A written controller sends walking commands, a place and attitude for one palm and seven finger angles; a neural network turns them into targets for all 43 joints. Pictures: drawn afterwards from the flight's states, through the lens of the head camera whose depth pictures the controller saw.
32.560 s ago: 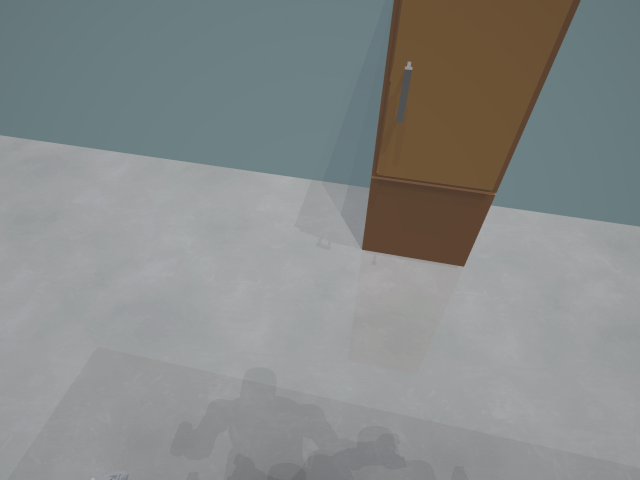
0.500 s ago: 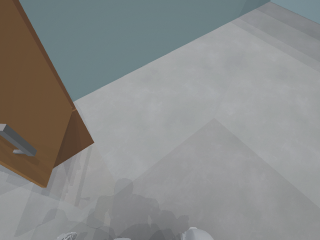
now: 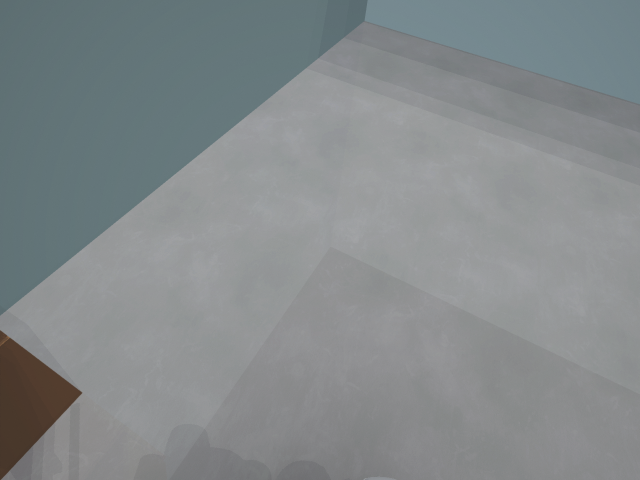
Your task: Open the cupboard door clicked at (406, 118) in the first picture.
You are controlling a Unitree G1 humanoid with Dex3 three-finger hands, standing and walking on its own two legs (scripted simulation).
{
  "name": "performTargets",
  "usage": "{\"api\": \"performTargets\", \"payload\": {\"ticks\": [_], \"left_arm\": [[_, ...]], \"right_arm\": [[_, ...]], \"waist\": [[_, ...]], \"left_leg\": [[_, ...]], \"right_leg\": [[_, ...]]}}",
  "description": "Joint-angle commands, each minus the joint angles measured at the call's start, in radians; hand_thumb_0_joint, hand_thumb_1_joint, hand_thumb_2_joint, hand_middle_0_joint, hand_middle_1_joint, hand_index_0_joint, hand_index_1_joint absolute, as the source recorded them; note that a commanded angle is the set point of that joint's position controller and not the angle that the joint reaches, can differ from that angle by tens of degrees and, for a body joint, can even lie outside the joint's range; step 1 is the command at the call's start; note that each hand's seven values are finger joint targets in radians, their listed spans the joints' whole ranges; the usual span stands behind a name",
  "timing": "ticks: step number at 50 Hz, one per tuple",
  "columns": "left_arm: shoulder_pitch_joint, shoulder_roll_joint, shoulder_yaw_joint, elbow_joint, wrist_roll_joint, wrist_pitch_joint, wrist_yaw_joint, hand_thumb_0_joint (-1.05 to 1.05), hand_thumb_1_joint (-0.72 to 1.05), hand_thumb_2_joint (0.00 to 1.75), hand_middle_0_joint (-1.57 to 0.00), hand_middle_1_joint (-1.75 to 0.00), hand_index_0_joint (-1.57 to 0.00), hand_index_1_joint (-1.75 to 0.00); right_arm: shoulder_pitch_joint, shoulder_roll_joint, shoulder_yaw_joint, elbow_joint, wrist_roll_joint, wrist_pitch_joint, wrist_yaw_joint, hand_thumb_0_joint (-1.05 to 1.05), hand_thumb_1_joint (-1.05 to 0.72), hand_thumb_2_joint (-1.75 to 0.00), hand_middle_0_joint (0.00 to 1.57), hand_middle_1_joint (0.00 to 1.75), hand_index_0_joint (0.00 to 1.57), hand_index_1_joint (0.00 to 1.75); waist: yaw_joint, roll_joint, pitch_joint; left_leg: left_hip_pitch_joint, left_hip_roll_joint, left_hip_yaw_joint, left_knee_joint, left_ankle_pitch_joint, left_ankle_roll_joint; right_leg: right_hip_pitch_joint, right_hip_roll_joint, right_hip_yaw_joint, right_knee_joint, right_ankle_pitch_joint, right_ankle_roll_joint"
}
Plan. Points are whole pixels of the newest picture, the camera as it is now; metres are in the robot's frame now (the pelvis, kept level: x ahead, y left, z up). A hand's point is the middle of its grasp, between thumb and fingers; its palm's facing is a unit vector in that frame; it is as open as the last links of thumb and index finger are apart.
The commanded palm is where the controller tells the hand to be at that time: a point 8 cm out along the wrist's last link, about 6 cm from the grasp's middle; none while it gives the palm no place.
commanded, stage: walk to a spot facing it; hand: left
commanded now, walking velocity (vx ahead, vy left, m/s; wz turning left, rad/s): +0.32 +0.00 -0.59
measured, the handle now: out of the picture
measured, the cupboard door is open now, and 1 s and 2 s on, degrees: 49 49 49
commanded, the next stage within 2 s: turn to face it in 1.14 s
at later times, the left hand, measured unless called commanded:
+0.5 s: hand (293, 349) +0.34 +0.05 -0.16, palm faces -0.27 -0.94 -0.20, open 7.3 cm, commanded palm none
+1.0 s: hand (308, 300) +0.45 +0.03 -0.18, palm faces -0.24 -0.96 -0.14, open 7.4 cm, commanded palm none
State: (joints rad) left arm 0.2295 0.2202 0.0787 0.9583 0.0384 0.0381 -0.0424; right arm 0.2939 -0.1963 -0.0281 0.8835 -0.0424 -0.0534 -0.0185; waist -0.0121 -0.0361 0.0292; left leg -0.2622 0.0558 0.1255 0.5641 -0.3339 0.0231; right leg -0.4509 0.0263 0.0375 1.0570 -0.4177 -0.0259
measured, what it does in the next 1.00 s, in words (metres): walks ahead, turning right: right foot, then left foot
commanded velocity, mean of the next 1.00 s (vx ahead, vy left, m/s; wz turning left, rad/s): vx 0.36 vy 0.00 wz -0.27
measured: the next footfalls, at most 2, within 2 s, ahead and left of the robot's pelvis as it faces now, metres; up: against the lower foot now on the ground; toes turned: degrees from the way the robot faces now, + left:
right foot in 0.34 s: +0.24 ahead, -0.16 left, +0.00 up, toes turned -18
left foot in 0.88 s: +0.56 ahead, -0.06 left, +0.00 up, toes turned -12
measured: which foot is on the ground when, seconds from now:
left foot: down 0.00-0.34, up 0.36-0.86, down 0.88-1.00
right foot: up 0.00-0.32, down 0.34-0.86, up 0.88-1.00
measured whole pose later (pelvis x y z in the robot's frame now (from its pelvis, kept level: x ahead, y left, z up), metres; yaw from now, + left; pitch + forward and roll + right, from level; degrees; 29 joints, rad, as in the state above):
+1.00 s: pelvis +0.45 -0.13 +0.00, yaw -21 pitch +0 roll +1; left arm 0.38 0.14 0.05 1.12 0.03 -0.02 -0.01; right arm 0.15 -0.14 -0.03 0.98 -0.03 -0.07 -0.01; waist 0.05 -0.04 0.05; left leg -0.31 0.03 0.16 0.56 -0.25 0.03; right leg -0.42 -0.02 -0.02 1.27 -0.36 -0.04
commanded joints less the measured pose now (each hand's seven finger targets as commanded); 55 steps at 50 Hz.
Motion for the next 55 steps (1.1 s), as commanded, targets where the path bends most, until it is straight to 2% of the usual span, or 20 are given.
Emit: {"api": "performTargets", "payload": {"ticks": [1, 3, 10, 13, 15, 16, 17, 18, 21, 24, 37, 39, 41, 42, 43, 44, 45, 47, 49, 55], "left_arm": [[-0.107, 0.021, 0.007, -0.12, -0.001, -0.048, -0.025, 0.0, 0.9, 0.9, -0.2, -0.3, -0.2, -0.3], [-0.126, 0.0, -0.003, -0.118, -0.007, -0.043, -0.024, 0.0, 0.9, 0.9, -0.2, -0.3, -0.2, -0.3], [-0.311, -0.022, -0.021, -0.147, -0.011, -0.041, -0.028, 0.0, 0.9, 0.9, -0.2, -0.3, -0.2, -0.3], [-0.231, 0.012, -0.011, -0.122, -0.013, -0.045, -0.02, 0.0, 0.9, 0.9, -0.2, -0.3, -0.2, -0.3], [0.02, 0.059, 0.008, -0.046, -0.012, -0.062, -0.009, 0.0, 0.9, 0.9, -0.2, -0.3, -0.2, -0.3], [0.203, 0.146, 0.035, 0.01, -0.009, -0.073, 0.004, 0.0, 0.9, 0.9, -0.2, -0.3, -0.2, -0.3], [0.31, 0.262, 0.063, 0.035, -0.016, -0.08, 0.024, 0.0, 0.9, 0.9, -0.2, -0.3, -0.2, -0.3], [0.252, 0.295, 0.062, 0.024, -0.037, -0.071, 0.037, 0.0, 0.9, 0.9, -0.2, -0.3, -0.2, -0.3], [0.023, 0.116, 0.007, -0.03, -0.032, -0.086, 0.046, 0.0, 0.9, 0.9, -0.2, -0.3, -0.2, -0.3], [0.003, 0.076, 0.002, -0.017, -0.02, -0.107, 0.047, 0.0, 0.9, 0.9, -0.2, -0.3, -0.2, -0.3], [0.24, 0.058, -0.02, 0.119, -0.022, -0.134, 0.058, 0.0, 0.9, 0.9, -0.2, -0.3, -0.2, -0.3], [0.234, 0.077, -0.015, 0.126, -0.023, -0.134, 0.06, 0.0, 0.9, 0.9, -0.2, -0.3, -0.2, -0.3], [0.213, 0.079, -0.013, 0.127, -0.027, -0.134, 0.062, 0.0, 0.9, 0.9, -0.2, -0.3, -0.2, -0.3], [0.2, 0.07, -0.012, 0.118, -0.03, -0.135, 0.06, 0.0, 0.9, 0.9, -0.2, -0.3, -0.2, -0.3], [0.245, 0.02, -0.016, 0.097, -0.04, -0.134, 0.053, 0.0, 0.9, 0.9, -0.2, -0.3, -0.2, -0.3], [0.196, 0.013, -0.023, 0.063, -0.036, -0.145, 0.048, 0.0, 0.9, 0.9, -0.2, -0.3, -0.2, -0.3], [0.154, 0.02, -0.016, 0.058, -0.027, -0.135, 0.051, 0.0, 0.9, 0.9, -0.2, -0.3, -0.2, -0.3], [0.096, 0.0, -0.011, 0.054, -0.012, -0.112, 0.032, 0.0, 0.9, 0.9, -0.2, -0.3, -0.2, -0.3], [0.136, -0.044, -0.013, 0.061, -0.003, -0.084, 0.019, 0.0, 0.9, 0.9, -0.2, -0.3, -0.2, -0.3], [0.01, -0.057, -0.016, 0.021, -0.008, -0.065, 0.006, 0.0, 0.9, 0.9, -0.2, -0.3, -0.2, -0.3]], "right_arm": [[0.16, -0.111, -0.014, 0.019, 0.012, -0.03, -0.019, 0.0, -0.9, -0.9, 0.2, 0.3, 0.2, 0.3], [0.214, -0.106, -0.011, 0.052, 0.014, -0.037, -0.023, 0.0, -0.9, -0.9, 0.2, 0.3, 0.2, 0.3], [0.293, -0.094, -0.008, 0.12, 0.003, -0.024, -0.02, 0.0, -0.9, -0.9, 0.2, 0.3, 0.2, 0.3], [0.268, -0.13, -0.017, 0.135, 0.006, -0.018, -0.018, 0.0, -0.9, -0.9, 0.2, 0.3, 0.2, 0.3], [0.195, -0.161, -0.023, 0.125, 0.017, -0.014, -0.014, 0.0, -0.9, -0.9, 0.2, 0.3, 0.2, 0.3], [0.165, -0.139, -0.022, 0.107, 0.035, -0.016, 0.0, 0.0, -0.9, -0.9, 0.2, 0.3, 0.2, 0.3], [0.177, -0.057, -0.014, 0.067, 0.055, -0.017, 0.001, 0.0, -0.9, -0.9, 0.2, 0.3, 0.2, 0.3], [0.09, -0.073, -0.026, 0.044, 0.047, -0.009, -0.001, 0.0, -0.9, -0.9, 0.2, 0.3, 0.2, 0.3], [0.047, -0.044, -0.034, 0.082, 0.021, 0.008, 0.001, 0.0, -0.9, -0.9, 0.2, 0.3, 0.2, 0.3], [0.142, -0.004, -0.031, 0.127, 0.013, 0.034, 0.009, 0.0, -0.9, -0.9, 0.2, 0.3, 0.2, 0.3], [-0.301, -0.02, -0.028, 0.001, 0.027, 0.007, 0.042, 0.0, -0.9, -0.9, 0.2, 0.3, 0.2, 0.3], [-0.281, -0.024, -0.029, 0.01, 0.026, 0.003, 0.038, 0.0, -0.9, -0.9, 0.2, 0.3, 0.2, 0.3], [-0.109, -0.054, -0.036, 0.072, 0.017, -0.005, 0.02, 0.0, -0.9, -0.9, 0.2, 0.3, 0.2, 0.3], [0.048, -0.106, -0.051, 0.119, 0.011, -0.009, 0.012, 0.0, -0.9, -0.9, 0.2, 0.3, 0.2, 0.3], [0.187, -0.214, -0.077, 0.148, -0.009, -0.015, 0.001, 0.0, -0.9, -0.9, 0.2, 0.3, 0.2, 0.3], [0.256, -0.241, -0.075, 0.159, 0.005, -0.004, 0.001, 0.0, -0.9, -0.9, 0.2, 0.3, 0.2, 0.3], [0.17, -0.214, -0.067, 0.142, 0.013, -0.003, -0.001, 0.0, -0.9, -0.9, 0.2, 0.3, 0.2, 0.3], [0.028, -0.102, -0.042, 0.105, 0.011, -0.015, -0.002, 0.0, -0.9, -0.9, 0.2, 0.3, 0.2, 0.3], [0.007, -0.069, -0.03, 0.109, 0.012, -0.032, -0.006, 0.0, -0.9, -0.9, 0.2, 0.3, 0.2, 0.3], [0.083, -0.092, -0.036, 0.147, 0.012, -0.028, 0.005, 0.0, -0.9, -0.9, 0.2, 0.3, 0.2, 0.3]], "waist": [[-0.016, 0.179, 0.04], [-0.023, 0.186, 0.003], [-0.064, 0.186, 0.092], [-0.011, 0.198, 0.037], [0.117, 0.163, -0.076], [0.198, 0.022, -0.187], [0.205, -0.22, -0.3], [0.182, -0.153, -0.205], [0.033, -0.007, 0.013], [-0.032, -0.029, -0.021], [0.06, -0.06, 0.064], [0.028, -0.054, 0.056], [-0.056, -0.057, -0.014], [-0.119, -0.006, -0.092], [-0.147, 0.209, -0.225], [-0.141, 0.242, -0.225], [-0.102, 0.145, -0.147], [-0.032, 0.152, 0.064], [0.02, 0.136, 0.052], [0.008, 0.129, 0.059]], "left_leg": [[0.242, 0.247, -0.149, -0.321, 0.338, 0.018], [0.299, 0.243, -0.056, -0.276, 0.576, 0.016], [0.274, 0.267, 0.071, -0.316, 0.56, 0.054], [0.278, 0.301, 0.107, -0.198, 0.815, 0.053], [0.186, 0.261, 0.142, 0.097, 0.897, 0.013], [-0.038, 0.195, 0.168, 0.366, 0.65, -0.023], [-0.36, 0.004, 0.118, 0.759, -0.247, -0.075], [-0.454, 0.031, -0.055, 0.89, -0.267, -0.051], [-0.347, 0.128, -0.126, 0.754, 0.004, -0.056], [-0.264, 0.113, -0.093, 0.576, 0.043, -0.068], [-0.362, 0.031, -0.047, 0.16, 0.135, -0.043], [-0.253, -0.021, -0.004, 0.093, 0.107, -0.022], [0.029, -0.072, 0.035, -0.018, 0.173, 0.008], [0.302, 0.003, -0.055, -0.043, 0.242, 0.044], [0.552, 0.297, -0.429, -0.064, 0.267, 0.17], [0.505, 0.453, -0.622, -0.218, 0.306, 0.253], [0.348, 0.449, -0.598, -0.278, 0.093, 0.239], [0.061, 0.359, -0.454, -0.38, -0.117, 0.156], [0.016, 0.29, -0.275, -0.399, 0.022, 0.121], [-0.004, 0.226, -0.027, -0.398, 0.192, 0.102]], "right_leg": [[-0.335, -0.092, -0.039, 0.204, 0.181, 0.025], [-0.335, -0.09, -0.07, 0.155, 0.19, 0.024], [-0.205, -0.08, -0.17, -0.268, 0.232, -0.005], [-0.009, -0.029, -0.196, -0.342, 0.163, -0.054], [0.341, 0.019, -0.217, -0.445, 0.185, -0.091], [0.658, -0.097, -0.073, -0.5, 0.176, -0.133], [0.864, -0.429, 0.492, -0.643, 0.254, -0.263], [0.716, -0.48, 0.564, -0.769, 0.186, -0.292], [0.266, -0.334, 0.259, -0.825, 0.227, -0.179], [0.21, -0.252, 0.118, -0.846, 0.3, -0.168], [0.514, -0.257, 0.117, -0.782, 0.785, -0.155], [0.508, -0.247, 0.083, -0.72, 0.948, -0.144], [0.42, -0.202, 0.032, -0.53, 1.069, -0.103], [0.239, -0.168, 0.022, -0.333, 0.895, -0.072], [-0.029, -0.049, -0.063, -0.01, 0.435, -0.03], [-0.115, 0.016, -0.049, 0.256, -0.105, -0.033], [-0.18, -0.037, 0.001, 0.35, -0.089, -0.035], [-0.207, -0.119, 0.013, 0.332, 0.059, -0.018], [-0.169, -0.137, -0.002, 0.222, 0.125, -0.003], [-0.014, -0.131, -0.119, -0.247, 0.234, 0.017]]}}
